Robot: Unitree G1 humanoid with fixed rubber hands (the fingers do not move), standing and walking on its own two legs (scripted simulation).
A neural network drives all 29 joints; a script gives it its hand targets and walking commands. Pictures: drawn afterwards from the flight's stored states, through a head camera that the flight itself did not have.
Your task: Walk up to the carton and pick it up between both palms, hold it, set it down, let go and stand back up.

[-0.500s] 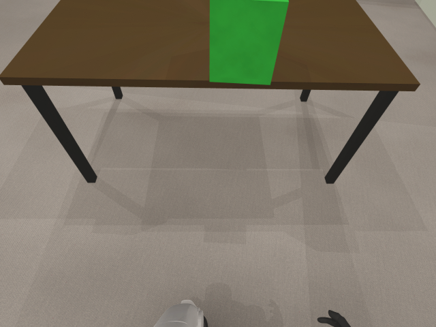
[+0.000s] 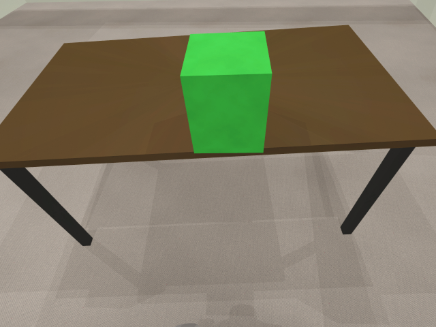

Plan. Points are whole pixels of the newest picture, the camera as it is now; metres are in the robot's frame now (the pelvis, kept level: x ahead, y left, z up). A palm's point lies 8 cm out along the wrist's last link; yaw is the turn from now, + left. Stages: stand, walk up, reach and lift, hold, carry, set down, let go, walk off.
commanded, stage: walk up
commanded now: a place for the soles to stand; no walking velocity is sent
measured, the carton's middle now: (227, 95) +0.68 -0.01 +0.04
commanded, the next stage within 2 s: none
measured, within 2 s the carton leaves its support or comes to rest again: neither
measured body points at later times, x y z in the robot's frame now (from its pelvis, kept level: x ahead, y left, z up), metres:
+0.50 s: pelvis +0.17 +0.08 +0.00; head +0.20 +0.09 +0.45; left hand +0.20 +0.33 -0.15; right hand +0.26 -0.14 -0.13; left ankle +0.24 +0.18 -0.73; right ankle +0.16 -0.06 -0.68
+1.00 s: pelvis +0.18 +0.07 +0.00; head +0.20 +0.07 +0.45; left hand +0.30 +0.31 -0.13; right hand +0.24 -0.20 -0.13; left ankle +0.24 +0.18 -0.73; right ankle +0.21 -0.05 -0.73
